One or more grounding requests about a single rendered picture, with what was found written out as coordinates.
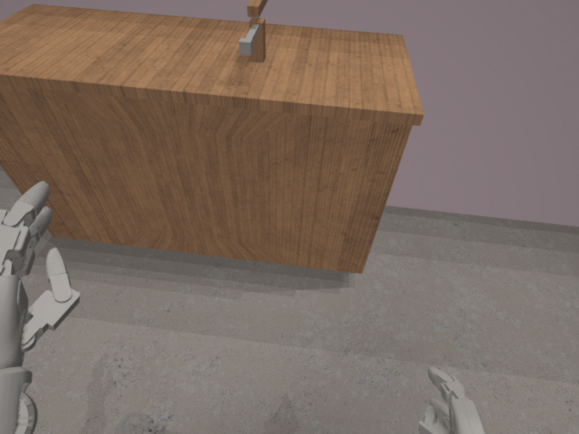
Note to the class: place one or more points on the counter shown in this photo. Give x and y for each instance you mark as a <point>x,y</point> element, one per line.
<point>153,131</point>

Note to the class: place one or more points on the robot left forearm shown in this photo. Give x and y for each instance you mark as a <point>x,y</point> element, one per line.
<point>18,412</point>

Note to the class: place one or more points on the robot left hand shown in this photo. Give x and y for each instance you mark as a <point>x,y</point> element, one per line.
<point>20,230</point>

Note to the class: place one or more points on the robot right hand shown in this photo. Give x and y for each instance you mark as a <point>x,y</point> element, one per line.
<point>462,416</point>

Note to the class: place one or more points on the tap lever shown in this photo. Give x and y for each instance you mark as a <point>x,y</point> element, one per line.
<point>245,44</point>

